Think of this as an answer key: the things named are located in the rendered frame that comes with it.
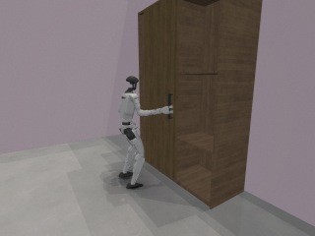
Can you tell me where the right robot shin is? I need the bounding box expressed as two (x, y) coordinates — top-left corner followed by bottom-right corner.
(131, 156), (145, 185)

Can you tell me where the right robot forearm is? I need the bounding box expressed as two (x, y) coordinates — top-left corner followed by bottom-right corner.
(139, 108), (162, 117)

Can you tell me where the robot right foot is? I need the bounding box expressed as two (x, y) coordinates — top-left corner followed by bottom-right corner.
(126, 182), (144, 189)

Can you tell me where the handle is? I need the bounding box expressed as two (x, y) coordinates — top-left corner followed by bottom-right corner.
(167, 93), (173, 120)
(142, 91), (145, 110)

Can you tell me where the robot left hand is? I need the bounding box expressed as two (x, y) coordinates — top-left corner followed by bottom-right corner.
(131, 122), (141, 132)

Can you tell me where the wardrobe door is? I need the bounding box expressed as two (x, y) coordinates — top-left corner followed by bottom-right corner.
(144, 0), (180, 180)
(141, 14), (146, 157)

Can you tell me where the robot right upper arm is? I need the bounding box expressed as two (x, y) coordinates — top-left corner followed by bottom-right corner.
(129, 93), (143, 116)

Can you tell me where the robot right hand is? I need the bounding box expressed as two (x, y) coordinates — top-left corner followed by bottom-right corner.
(161, 105), (173, 114)

